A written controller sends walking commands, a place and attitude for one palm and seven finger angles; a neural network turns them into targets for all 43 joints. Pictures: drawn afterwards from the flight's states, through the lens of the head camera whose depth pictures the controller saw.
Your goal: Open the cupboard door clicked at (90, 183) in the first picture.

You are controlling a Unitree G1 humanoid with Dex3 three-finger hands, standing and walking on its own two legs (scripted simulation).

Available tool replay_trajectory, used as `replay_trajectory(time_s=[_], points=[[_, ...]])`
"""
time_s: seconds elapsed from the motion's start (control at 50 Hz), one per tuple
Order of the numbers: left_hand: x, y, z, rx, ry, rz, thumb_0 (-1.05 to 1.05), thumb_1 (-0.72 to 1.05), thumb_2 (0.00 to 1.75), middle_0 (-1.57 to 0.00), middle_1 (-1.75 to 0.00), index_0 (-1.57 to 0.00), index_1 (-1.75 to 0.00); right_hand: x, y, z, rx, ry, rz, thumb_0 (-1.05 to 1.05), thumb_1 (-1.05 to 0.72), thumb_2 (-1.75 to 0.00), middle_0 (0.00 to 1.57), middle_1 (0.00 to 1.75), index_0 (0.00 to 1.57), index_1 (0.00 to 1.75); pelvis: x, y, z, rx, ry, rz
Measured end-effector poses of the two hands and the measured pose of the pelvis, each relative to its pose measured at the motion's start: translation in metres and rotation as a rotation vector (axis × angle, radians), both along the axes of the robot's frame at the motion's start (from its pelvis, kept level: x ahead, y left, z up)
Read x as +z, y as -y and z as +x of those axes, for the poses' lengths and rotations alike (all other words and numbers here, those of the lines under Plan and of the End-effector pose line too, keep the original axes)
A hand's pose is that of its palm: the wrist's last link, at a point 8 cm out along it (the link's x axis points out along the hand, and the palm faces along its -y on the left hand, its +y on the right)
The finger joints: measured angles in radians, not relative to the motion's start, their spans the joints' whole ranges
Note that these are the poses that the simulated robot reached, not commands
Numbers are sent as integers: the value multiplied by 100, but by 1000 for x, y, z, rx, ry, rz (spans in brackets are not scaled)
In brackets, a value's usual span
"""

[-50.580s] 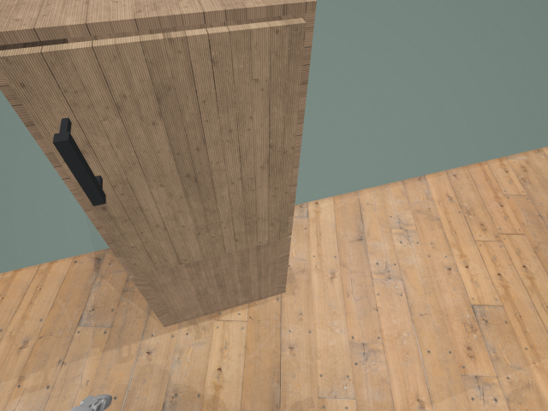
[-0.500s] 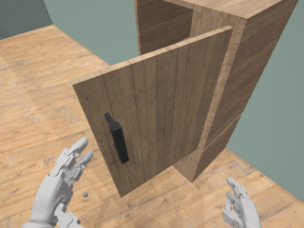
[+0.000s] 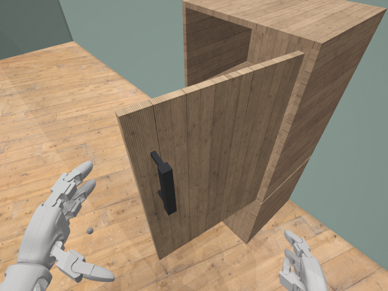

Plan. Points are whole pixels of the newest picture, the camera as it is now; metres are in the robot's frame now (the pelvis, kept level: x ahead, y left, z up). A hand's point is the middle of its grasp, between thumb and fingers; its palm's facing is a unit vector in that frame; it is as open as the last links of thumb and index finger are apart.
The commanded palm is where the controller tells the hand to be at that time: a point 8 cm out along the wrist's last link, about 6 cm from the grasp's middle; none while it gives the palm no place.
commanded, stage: draw the hand back to the body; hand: left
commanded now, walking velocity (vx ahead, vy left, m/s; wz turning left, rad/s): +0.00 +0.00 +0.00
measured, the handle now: (163, 183) +0.30 +0.11 +0.09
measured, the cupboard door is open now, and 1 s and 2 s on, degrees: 81 81 81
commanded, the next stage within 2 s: step back with the hand held close in 1.02 s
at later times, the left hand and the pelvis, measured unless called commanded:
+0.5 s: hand (65, 198) +0.21 +0.24 +0.15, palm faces +0.38 -0.83 -0.41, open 10.7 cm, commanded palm +0.16 +0.29 +0.17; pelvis +0.02 +0.00 +0.01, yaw -1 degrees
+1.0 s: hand (61, 196) +0.21 +0.24 +0.16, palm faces +0.41 -0.82 -0.40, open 7.4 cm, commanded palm +0.16 +0.28 +0.18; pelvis +0.02 -0.01 +0.01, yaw -1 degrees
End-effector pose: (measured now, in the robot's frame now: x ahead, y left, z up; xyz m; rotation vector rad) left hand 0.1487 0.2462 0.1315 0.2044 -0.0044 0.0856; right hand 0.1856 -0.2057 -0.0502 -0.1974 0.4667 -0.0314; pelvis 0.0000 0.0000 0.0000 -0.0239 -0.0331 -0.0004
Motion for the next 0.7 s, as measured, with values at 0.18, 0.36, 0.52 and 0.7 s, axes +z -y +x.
replay_trajectory(time_s=[0.18,0.36,0.52,0.7], points=[[7,-13,-3,211,-3,138,-1,-19,43,-17,-30,-17,-30,-5,0,3,0,-94,-36,1,-91,-90,20,30,20,30,8,-4,7,-6,25,3],[31,-27,11,269,67,227,-1,11,56,-18,-30,-18,-30,-14,-1,9,-10,-167,-23,1,-91,-90,20,30,20,30,11,-5,19,-10,36,7],[40,-34,22,295,85,253,0,39,68,-19,-30,-19,-30,-15,4,16,-23,-190,-16,1,-91,-90,20,30,20,30,13,-2,24,-17,37,9],[55,-43,23,343,141,273,1,70,81,-20,-30,-20,-30,-13,15,18,-32,-199,-26,1,-91,-90,20,30,20,30,13,4,24,-18,44,9]])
